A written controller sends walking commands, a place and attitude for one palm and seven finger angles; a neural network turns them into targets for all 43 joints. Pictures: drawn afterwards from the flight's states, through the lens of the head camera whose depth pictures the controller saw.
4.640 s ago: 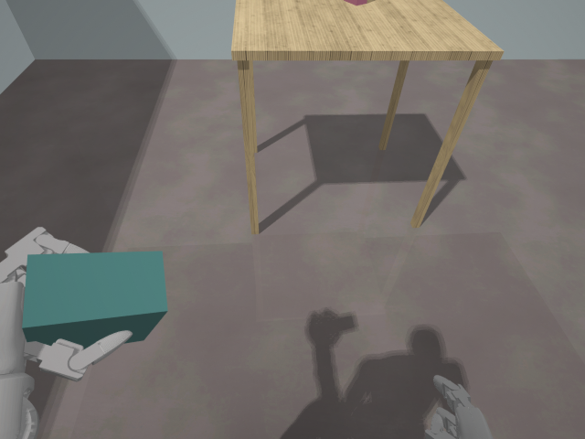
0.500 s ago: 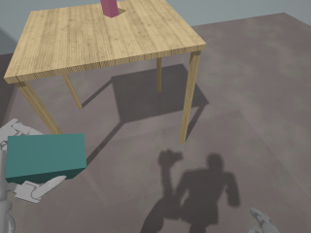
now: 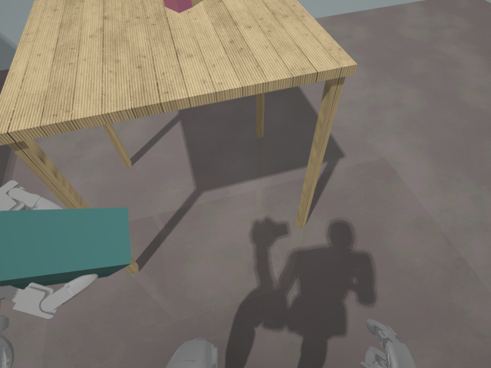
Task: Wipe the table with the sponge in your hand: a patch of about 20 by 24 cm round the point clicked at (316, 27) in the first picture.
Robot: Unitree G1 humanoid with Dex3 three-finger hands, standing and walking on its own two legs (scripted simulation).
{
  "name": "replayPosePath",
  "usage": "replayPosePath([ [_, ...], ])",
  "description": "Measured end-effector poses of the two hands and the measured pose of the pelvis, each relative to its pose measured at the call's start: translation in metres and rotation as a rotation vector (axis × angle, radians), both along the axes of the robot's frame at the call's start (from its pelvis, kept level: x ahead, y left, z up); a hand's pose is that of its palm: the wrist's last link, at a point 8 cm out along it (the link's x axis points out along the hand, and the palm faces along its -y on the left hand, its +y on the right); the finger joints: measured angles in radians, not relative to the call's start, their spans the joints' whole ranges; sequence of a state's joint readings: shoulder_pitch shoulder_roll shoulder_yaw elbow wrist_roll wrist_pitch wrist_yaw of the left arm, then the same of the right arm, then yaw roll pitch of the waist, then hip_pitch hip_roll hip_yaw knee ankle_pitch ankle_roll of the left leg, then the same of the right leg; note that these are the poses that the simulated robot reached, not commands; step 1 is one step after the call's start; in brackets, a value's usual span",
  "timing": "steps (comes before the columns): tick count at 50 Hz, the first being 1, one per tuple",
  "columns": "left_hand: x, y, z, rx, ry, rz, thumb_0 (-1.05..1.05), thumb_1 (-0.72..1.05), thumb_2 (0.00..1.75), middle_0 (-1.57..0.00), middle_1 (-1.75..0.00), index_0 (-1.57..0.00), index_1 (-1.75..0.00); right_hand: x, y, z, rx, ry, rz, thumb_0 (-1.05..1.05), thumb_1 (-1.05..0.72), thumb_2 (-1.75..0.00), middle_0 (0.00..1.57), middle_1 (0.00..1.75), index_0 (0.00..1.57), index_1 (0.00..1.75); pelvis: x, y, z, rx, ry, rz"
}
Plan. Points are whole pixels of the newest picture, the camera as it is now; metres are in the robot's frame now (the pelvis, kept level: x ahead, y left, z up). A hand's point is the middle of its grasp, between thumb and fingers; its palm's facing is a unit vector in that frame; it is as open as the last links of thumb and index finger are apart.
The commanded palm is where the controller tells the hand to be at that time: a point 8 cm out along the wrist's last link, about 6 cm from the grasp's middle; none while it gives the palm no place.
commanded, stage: take the last steps up to it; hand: left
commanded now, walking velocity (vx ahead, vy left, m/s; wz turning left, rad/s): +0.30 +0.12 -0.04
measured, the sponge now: (82, 249) +0.23 +0.21 +0.15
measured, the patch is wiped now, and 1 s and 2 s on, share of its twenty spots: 0.00 0.00 0.00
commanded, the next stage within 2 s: come to a stop and stand still in 1.38 s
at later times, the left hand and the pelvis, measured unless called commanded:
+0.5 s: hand (65, 161) +0.34 +0.26 +0.18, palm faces +0.34 -0.78 -0.52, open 10.1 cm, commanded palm +0.29 +0.31 +0.18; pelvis +0.11 +0.04 -0.01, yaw -3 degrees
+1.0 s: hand (75, 111) +0.45 +0.29 +0.17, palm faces +0.38 -0.83 -0.41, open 10.1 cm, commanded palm +0.38 +0.33 +0.18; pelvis +0.21 +0.07 -0.01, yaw -4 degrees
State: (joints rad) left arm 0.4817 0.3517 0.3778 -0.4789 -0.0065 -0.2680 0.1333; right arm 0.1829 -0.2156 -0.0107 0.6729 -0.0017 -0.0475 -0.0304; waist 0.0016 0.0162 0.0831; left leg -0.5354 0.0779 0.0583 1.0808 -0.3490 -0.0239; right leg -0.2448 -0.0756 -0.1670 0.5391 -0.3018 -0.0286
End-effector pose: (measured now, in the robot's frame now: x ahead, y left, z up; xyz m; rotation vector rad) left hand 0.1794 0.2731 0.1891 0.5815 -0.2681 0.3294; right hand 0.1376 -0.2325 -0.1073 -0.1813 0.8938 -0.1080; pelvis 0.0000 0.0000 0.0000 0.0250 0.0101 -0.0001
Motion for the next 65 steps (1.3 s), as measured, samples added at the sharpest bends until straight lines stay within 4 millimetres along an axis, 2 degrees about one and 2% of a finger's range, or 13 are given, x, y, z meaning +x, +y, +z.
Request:
replayPosePath([
  [7,0.041,0.026,-0.003,-0.019,-0.046,-0.048,-0.01,-0.5,1.0,-0.75,-1.33,-0.76,-1.33,0.04,-0.004,0.024,-0.142,-0.068,-0.041,0.01,-0.91,-0.9,0.2,0.3,0.2,0.3,0.041,0.034,-0.006,-0.002,-0.011,-0.022],
  [13,0.088,0.052,-0.003,-0.006,-0.119,-0.079,-0.01,-0.5,1.0,-0.75,-1.33,-0.76,-1.33,0.077,0.03,0.028,-0.094,-0.164,-0.107,0.01,-0.91,-0.9,0.19,0.3,0.19,0.3,0.065,0.052,-0.013,-0.011,-0.019,-0.05],
  [18,0.106,0.043,0.007,-0.022,-0.096,-0.109,-0.01,-0.5,1.0,-0.75,-1.33,-0.76,-1.33,0.093,0.065,0.027,0.01,-0.182,-0.083,0.01,-0.91,-0.9,0.2,0.3,0.2,0.3,0.084,0.055,-0.004,-0.022,0.002,-0.07],
  [22,0.114,0.031,0.014,0.016,-0.057,-0.115,-0.01,-0.5,1.0,-0.75,-1.33,-0.76,-1.33,0.101,0.078,0.015,0.068,-0.15,-0.065,0.01,-0.91,-0.9,0.2,0.3,0.2,0.3,0.1,0.05,-0.002,-0.017,0.002,-0.069],
  [27,0.128,0.026,0.006,0.046,-0.022,-0.037,-0.01,-0.5,1.0,-0.75,-1.33,-0.76,-1.33,0.114,0.066,-0.014,0.089,-0.083,-0.05,0.01,-0.9,-0.9,0.2,0.3,0.2,0.3,0.121,0.037,-0.013,-0.018,-0.016,-0.053],
  [29,0.135,0.027,0.002,0.004,-0.015,-0.011,-0.01,-0.5,1.0,-0.75,-1.33,-0.76,-1.33,0.118,0.055,-0.016,0.074,-0.046,-0.041,0.01,-0.91,-0.9,0.2,0.3,0.2,0.3,0.127,0.035,-0.011,-0.006,-0.023,-0.05],
  [36,0.162,0.02,-0.002,-0.042,0.024,-0.029,-0.01,-0.5,1.0,-0.75,-1.33,-0.76,-1.33,0.14,0.015,0.01,-0.035,-0.025,-0.065,0.01,-0.91,-0.9,0.2,0.3,0.2,0.3,0.15,0.033,0.005,0.021,-0.011,-0.037],
  [40,0.175,0.024,0.003,-0.021,0.024,-0.063,-0.01,-0.5,1.0,-0.75,-1.33,-0.76,-1.33,0.158,0.005,0.026,-0.091,-0.056,-0.081,0.01,-0.91,-0.9,0.2,0.3,0.2,0.3,0.165,0.039,0.007,0.025,-0.01,-0.042],
  [46,0.201,0.049,0.005,-0.02,-0.085,-0.077,-0.01,-0.5,1.0,-0.75,-1.33,-0.76,-1.33,0.193,0.018,0.032,-0.147,-0.127,-0.095,0.01,-0.91,-0.9,0.2,0.3,0.19,0.3,0.196,0.061,-0.008,-0.009,-0.026,-0.066],
  [50,0.228,0.063,-0.003,-0.041,-0.132,-0.073,-0.01,-0.5,1.0,-0.75,-1.33,-0.76,-1.33,0.214,0.044,0.026,-0.091,-0.165,-0.108,0.01,-0.91,-0.9,0.19,0.3,0.19,0.3,0.205,0.067,-0.015,0.003,-0.039,-0.068],
  [57,0.242,0.042,0.005,-0.038,-0.076,-0.109,-0.01,-0.5,1.0,-0.75,-1.33,-0.76,-1.33,0.23,0.087,0.019,0.056,-0.165,-0.06,0.01,-0.91,-0.9,0.2,0.3,0.2,0.3,0.221,0.059,-0.005,-0.015,-0.013,-0.079],
  [61,0.243,0.027,0.011,0.017,-0.056,-0.09,-0.01,-0.5,1.0,-0.75,-1.33,-0.76,-1.33,0.235,0.086,0.004,0.1,-0.135,-0.044,0.01,-0.91,-0.9,0.2,0.3,0.2,0.3,0.232,0.046,-0.008,-0.011,-0.011,-0.078],
  [65,0.255,0.021,0.004,0.001,-0.028,-0.03,-0.01,-0.5,1.0,-0.75,-1.33,-0.76,-1.33,0.238,0.064,-0.012,0.091,-0.067,-0.04,0.01,-0.9,-0.9,0.2,0.3,0.2,0.3,0.242,0.034,-0.01,-0.006,-0.021,-0.071],
])
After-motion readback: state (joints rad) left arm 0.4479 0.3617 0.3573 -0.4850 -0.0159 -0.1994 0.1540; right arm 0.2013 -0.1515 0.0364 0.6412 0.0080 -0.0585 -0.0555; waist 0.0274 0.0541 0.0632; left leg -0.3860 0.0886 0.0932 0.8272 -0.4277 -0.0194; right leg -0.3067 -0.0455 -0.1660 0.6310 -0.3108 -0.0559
